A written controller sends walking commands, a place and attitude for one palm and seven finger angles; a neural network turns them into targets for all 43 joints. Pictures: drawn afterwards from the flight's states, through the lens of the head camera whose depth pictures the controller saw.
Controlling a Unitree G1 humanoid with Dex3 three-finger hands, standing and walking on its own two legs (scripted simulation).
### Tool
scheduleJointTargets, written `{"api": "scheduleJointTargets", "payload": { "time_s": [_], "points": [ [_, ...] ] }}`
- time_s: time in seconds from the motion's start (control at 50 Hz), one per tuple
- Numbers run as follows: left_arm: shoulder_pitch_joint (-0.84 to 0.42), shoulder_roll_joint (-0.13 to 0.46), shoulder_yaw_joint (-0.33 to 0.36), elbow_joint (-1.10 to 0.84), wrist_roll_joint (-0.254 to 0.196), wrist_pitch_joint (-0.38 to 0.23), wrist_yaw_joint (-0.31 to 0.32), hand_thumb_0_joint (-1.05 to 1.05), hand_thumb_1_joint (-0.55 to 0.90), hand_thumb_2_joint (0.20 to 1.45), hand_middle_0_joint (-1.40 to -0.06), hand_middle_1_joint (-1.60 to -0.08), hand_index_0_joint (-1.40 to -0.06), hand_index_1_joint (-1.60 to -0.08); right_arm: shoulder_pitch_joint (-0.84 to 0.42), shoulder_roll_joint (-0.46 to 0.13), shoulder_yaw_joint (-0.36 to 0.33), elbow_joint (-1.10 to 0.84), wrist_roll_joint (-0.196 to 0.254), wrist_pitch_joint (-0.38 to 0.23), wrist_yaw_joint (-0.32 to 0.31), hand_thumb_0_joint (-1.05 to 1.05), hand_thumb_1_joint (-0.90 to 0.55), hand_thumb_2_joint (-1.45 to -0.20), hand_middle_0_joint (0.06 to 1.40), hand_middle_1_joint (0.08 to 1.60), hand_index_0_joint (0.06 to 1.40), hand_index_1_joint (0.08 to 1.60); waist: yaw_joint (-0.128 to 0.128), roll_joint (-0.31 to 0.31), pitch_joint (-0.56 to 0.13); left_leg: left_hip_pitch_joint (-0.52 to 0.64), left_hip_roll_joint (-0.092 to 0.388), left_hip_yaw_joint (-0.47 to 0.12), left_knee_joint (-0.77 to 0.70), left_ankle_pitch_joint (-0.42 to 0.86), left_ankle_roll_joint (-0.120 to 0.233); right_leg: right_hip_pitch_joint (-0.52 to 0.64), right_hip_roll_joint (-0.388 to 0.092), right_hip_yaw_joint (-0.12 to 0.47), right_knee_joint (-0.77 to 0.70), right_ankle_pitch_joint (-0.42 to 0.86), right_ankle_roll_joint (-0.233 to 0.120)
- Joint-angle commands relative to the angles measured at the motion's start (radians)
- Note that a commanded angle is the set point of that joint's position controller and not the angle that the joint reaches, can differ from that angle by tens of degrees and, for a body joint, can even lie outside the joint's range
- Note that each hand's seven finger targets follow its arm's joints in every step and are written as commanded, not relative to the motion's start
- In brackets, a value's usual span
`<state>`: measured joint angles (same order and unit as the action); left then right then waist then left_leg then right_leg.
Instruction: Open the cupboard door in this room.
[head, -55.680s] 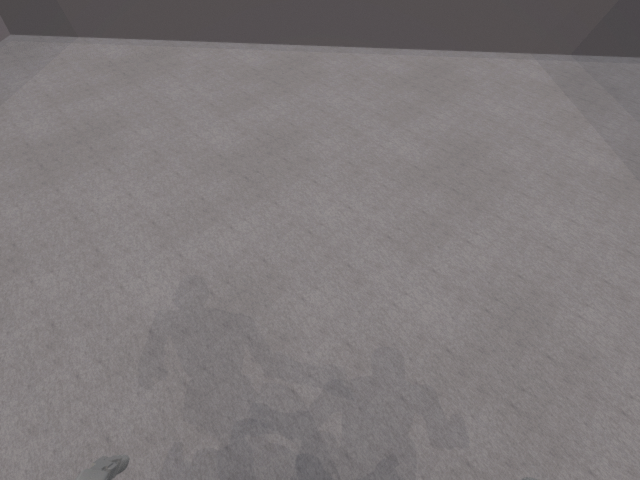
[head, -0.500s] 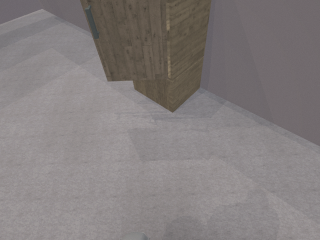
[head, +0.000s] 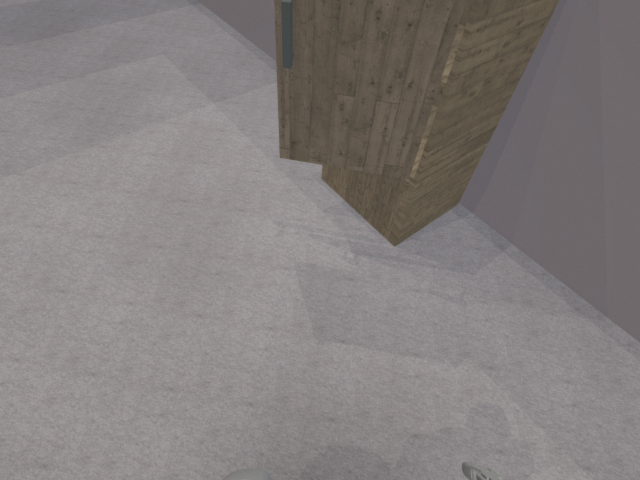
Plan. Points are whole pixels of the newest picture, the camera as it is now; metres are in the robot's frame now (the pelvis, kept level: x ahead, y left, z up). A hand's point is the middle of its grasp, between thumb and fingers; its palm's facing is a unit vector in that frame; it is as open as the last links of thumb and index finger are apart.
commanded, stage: take the last steps up to it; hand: left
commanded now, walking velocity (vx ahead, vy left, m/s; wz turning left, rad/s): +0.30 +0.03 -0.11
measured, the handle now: (289, 31) +1.04 +0.20 +0.03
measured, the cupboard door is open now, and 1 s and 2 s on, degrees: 42 42 42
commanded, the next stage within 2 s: come to a stop and stand still in 1.02 s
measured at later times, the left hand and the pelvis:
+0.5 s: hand (251, 343) +0.33 +0.15 -0.15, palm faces -0.11 -0.98 -0.18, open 7.4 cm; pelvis +0.18 -0.01 +0.00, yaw -4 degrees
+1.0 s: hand (224, 345) +0.33 +0.20 -0.18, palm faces +0.01 -0.99 -0.13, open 7.4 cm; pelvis +0.36 +0.03 +0.00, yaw -4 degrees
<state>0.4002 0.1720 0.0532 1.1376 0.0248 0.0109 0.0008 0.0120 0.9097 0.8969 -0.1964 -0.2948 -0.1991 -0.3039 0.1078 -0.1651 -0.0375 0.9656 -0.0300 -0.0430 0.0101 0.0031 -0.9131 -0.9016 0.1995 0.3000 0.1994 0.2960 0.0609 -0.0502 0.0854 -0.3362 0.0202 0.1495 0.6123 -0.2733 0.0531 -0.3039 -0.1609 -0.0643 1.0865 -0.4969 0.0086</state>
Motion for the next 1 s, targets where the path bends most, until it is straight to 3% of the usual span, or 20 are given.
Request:
{"api": "scheduleJointTargets", "payload": {
  "time_s": [0.0, 0.12, 0.34, 0.36, 0.4, 0.42, 0.44, 0.46, 0.48, 0.52, 0.56, 0.6, 0.76, 0.82, 0.84, 0.86, 0.88, 0.9, 0.94, 0.98],
  "points": [
    [-0.054, 0.038, 0.012, -0.104, 0.006, -0.036, -0.009, 0.000, 0.900, 0.900, -0.200, -0.300, -0.200, -0.300, 0.177, -0.138, -0.024, 0.022, 0.004, -0.010, -0.031, 0.000, -0.900, -0.900, 0.200, 0.300, 0.200, 0.300, -0.066, 0.148, -0.026, 0.149, 0.278, -0.279, -0.431, 0.009, 0.084, -0.282, -0.004, 0.046, 0.168, 0.167, -0.015],
    [-0.107, 0.029, 0.019, -0.140, 0.004, -0.020, -0.012, 0.000, 0.900, 0.900, -0.200, -0.300, -0.200, -0.300, 0.240, -0.093, -0.019, 0.053, 0.007, -0.034, -0.034, 0.000, -0.900, -0.900, 0.200, 0.300, 0.200, 0.300, -0.041, 0.108, -0.013, 0.214, 0.256, -0.175, -0.475, 0.223, 0.121, -0.338, 0.018, 0.059, 0.019, 0.308, 0.004],
    [-0.355, 0.025, -0.003, -0.238, -0.001, -0.036, -0.018, 0.000, 0.900, 0.900, -0.200, -0.300, -0.200, -0.300, 0.403, -0.102, -0.005, 0.147, -0.008, -0.026, -0.039, 0.000, -0.900, -0.900, 0.200, 0.300, 0.200, 0.300, -0.099, 0.119, 0.022, 0.370, 0.254, -0.099, -0.350, 0.570, 0.101, -0.238, 0.090, -0.042, -0.409, 0.269, -0.043],
    [-0.344, 0.028, -0.003, -0.237, -0.001, -0.038, -0.018, 0.000, 0.900, 0.900, -0.200, -0.300, -0.200, -0.300, 0.411, -0.107, -0.003, 0.153, -0.008, -0.024, -0.040, 0.000, -0.900, -0.900, 0.200, 0.300, 0.200, 0.300, -0.094, 0.129, 0.011, 0.366, 0.246, -0.090, -0.315, 0.631, 0.093, -0.186, 0.110, -0.060, -0.435, 0.248, -0.053],
    [-0.197, 0.060, 0.007, -0.195, -0.001, -0.050, -0.013, 0.000, 0.900, 0.900, -0.200, -0.300, -0.200, -0.300, 0.390, -0.120, -0.003, 0.161, 0.001, -0.021, -0.039, 0.000, -0.900, -0.900, 0.200, 0.300, 0.200, 0.300, -0.023, 0.087, -0.059, 0.330, 0.214, -0.064, -0.139, 0.751, 0.060, 0.033, 0.155, -0.082, -0.537, 0.284, -0.075],
    [-0.063, 0.092, 0.022, -0.151, 0.000, -0.060, -0.009, 0.000, 0.900, 0.900, -0.200, -0.300, -0.200, -0.300, 0.359, -0.118, -0.003, 0.150, 0.011, -0.024, -0.037, 0.000, -0.900, -0.900, 0.200, 0.300, 0.200, 0.300, 0.040, 0.066, -0.123, 0.183, 0.169, -0.033, 0.027, 0.690, 0.027, 0.282, 0.119, -0.027, -0.571, 0.371, -0.104],
    [0.099, 0.185, 0.050, -0.105, 0.004, -0.070, 0.002, 0.000, 0.900, 0.900, -0.200, -0.300, -0.200, -0.300, 0.353, -0.084, -0.004, 0.125, 0.026, -0.030, -0.029, 0.000, -0.900, -0.900, 0.200, 0.300, 0.200, 0.300, 0.091, -0.095, -0.234, -0.077, 0.053, 0.038, 0.291, 0.338, -0.022, 0.559, -0.120, 0.289, -0.606, 0.485, -0.199],
    [0.146, 0.239, 0.057, -0.085, -0.014, -0.068, 0.005, 0.000, 0.900, 0.900, -0.200, -0.300, -0.200, -0.300, 0.344, -0.079, -0.006, 0.106, 0.028, -0.028, -0.028, 0.000, -0.900, -0.900, 0.200, 0.300, 0.200, 0.300, 0.077, -0.190, -0.256, -0.225, -0.042, -0.005, 0.599, -0.314, -0.047, 0.597, -0.309, 0.542, -0.733, 0.621, -0.314],
    [0.074, 0.209, 0.053, -0.100, -0.019, -0.069, 0.015, 0.000, 0.900, 0.900, -0.200, -0.300, -0.200, -0.300, 0.277, -0.096, -0.014, 0.100, 0.027, -0.018, -0.027, 0.000, -0.900, -0.900, 0.200, 0.300, 0.200, 0.300, 0.067, -0.074, -0.178, -0.276, 0.015, -0.140, 0.674, -0.273, -0.033, 0.480, -0.294, 0.504, -0.780, 0.501, -0.313],
    [-0.060, 0.132, 0.031, -0.133, -0.018, -0.066, 0.023, 0.000, 0.900, 0.900, -0.200, -0.300, -0.200, -0.300, 0.199, -0.036, -0.013, 0.083, 0.019, -0.005, -0.021, 0.000, -0.900, -0.900, 0.200, 0.300, 0.200, 0.300, 0.004, 0.015, -0.028, -0.284, 0.080, -0.165, 0.626, -0.133, -0.041, 0.256, -0.220, 0.332, -0.828, 0.467, -0.236],
    [-0.099, 0.071, 0.013, -0.129, -0.013, -0.083, 0.020, 0.000, 0.900, 0.900, -0.200, -0.300, -0.200, -0.300, 0.256, 0.006, -0.006, 0.101, 0.009, 0.011, -0.016, 0.000, -0.900, -0.900, 0.200, 0.300, 0.200, 0.300, -0.053, -0.037, -0.024, -0.201, 0.095, -0.145, 0.522, -0.064, -0.060, 0.150, -0.151, 0.177, -0.863, 0.529, -0.183],
    [-0.093, 0.043, 0.015, -0.124, -0.003, -0.092, 0.019, 0.000, 0.900, 0.900, -0.200, -0.300, -0.200, -0.300, 0.285, 0.026, -0.012, 0.113, 0.006, 0.022, -0.010, 0.000, -0.900, -0.900, 0.200, 0.300, 0.200, 0.300, -0.077, -0.086, -0.034, -0.139, 0.089, -0.106, 0.395, -0.039, -0.079, 0.104, -0.102, 0.086, -0.874, 0.525, -0.161],
    [-0.055, 0.117, 0.021, -0.070, -0.001, -0.090, 0.005, 0.000, 0.900, 0.900, -0.200, -0.300, -0.200, -0.300, 0.088, -0.012, -0.014, 0.041, 0.008, 0.002, 0.011, 0.000, -0.900, -0.900, 0.200, 0.300, 0.200, 0.300, -0.042, -0.090, 0.009, -0.081, 0.048, -0.055, 0.037, 0.042, -0.078, 0.143, -0.128, 0.090, -0.839, 0.463, -0.156],
    [-0.083, 0.124, 0.024, -0.065, -0.005, -0.078, 0.005, 0.000, 0.900, 0.900, -0.200, -0.300, -0.200, -0.300, 0.186, -0.057, -0.022, 0.070, 0.004, -0.010, 0.003, 0.000, -0.900, -0.900, 0.200, 0.300, 0.200, 0.300, -0.112, -0.010, -0.012, 0.171, 0.001, -0.020, -0.118, 0.103, -0.068, 0.043, -0.083, 0.035, -0.701, 0.432, -0.117],
    [-0.069, 0.101, 0.016, -0.071, -0.007, -0.073, 0.002, 0.000, 0.900, 0.900, -0.200, -0.300, -0.200, -0.300, 0.282, -0.114, -0.034, 0.098, -0.001, -0.017, -0.004, 0.000, -0.900, -0.900, 0.200, 0.300, 0.200, 0.300, -0.147, 0.100, -0.064, 0.327, 0.054, -0.088, -0.155, 0.110, -0.043, -0.030, -0.026, -0.002, -0.511, 0.419, -0.090],
    [-0.029, 0.052, 0.008, -0.086, -0.015, -0.072, -0.001, 0.000, 0.900, 0.900, -0.200, -0.300, -0.200, -0.300, 0.376, -0.214, -0.057, 0.109, -0.016, -0.021, -0.016, 0.000, -0.900, -0.900, 0.200, 0.300, 0.200, 0.300, -0.168, 0.334, -0.140, 0.458, 0.277, -0.376, -0.218, 0.133, 0.051, -0.190, 0.102, -0.093, -0.253, 0.133, -0.039],
    [-0.072, 0.048, 0.000, -0.118, -0.014, -0.074, 0.002, 0.000, 0.900, 0.900, -0.200, -0.300, -0.200, -0.300, 0.432, -0.251, -0.060, 0.110, -0.011, -0.008, -0.026, 0.000, -0.900, -0.900, 0.200, 0.300, 0.200, 0.300, -0.185, 0.350, -0.168, 0.459, 0.400, -0.537, -0.324, 0.183, 0.142, -0.265, 0.150, -0.054, -0.014, -0.118, -0.034],
    [-0.109, 0.065, 0.001, -0.132, -0.008, -0.070, 0.005, 0.000, 0.900, 0.900, -0.200, -0.300, -0.200, -0.300, 0.379, -0.243, -0.053, 0.095, -0.006, -0.001, -0.029, 0.000, -0.900, -0.900, 0.200, 0.300, 0.200, 0.300, -0.162, 0.256, -0.117, 0.351, 0.410, -0.515, -0.343, 0.120, 0.166, -0.275, 0.103, 0.014, 0.093, -0.097, -0.052],
    [-0.111, 0.048, 0.006, -0.113, -0.001, -0.058, -0.001, 0.000, 0.900, 0.900, -0.200, -0.300, -0.200, -0.300, 0.227, -0.164, -0.028, 0.048, 0.000, -0.007, -0.034, 0.000, -0.900, -0.900, 0.200, 0.300, 0.200, 0.300, -0.104, 0.230, -0.037, 0.153, 0.351, -0.416, -0.406, -0.018, 0.140, -0.272, 0.055, 0.052, 0.137, 0.028, -0.043],
    [-0.064, 0.027, 0.004, -0.092, 0.005, -0.041, -0.008, 0.000, 0.900, 0.900, -0.200, -0.300, -0.200, -0.300, 0.183, -0.122, -0.012, 0.036, 0.000, -0.015, -0.038, 0.000, -0.900, -0.900, 0.200, 0.300, 0.200, 0.300, -0.065, 0.180, -0.007, 0.066, 0.284, -0.291, -0.430, 0.021, 0.096, -0.212, 0.047, 0.047, 0.082, 0.125, -0.029]
  ]
}}
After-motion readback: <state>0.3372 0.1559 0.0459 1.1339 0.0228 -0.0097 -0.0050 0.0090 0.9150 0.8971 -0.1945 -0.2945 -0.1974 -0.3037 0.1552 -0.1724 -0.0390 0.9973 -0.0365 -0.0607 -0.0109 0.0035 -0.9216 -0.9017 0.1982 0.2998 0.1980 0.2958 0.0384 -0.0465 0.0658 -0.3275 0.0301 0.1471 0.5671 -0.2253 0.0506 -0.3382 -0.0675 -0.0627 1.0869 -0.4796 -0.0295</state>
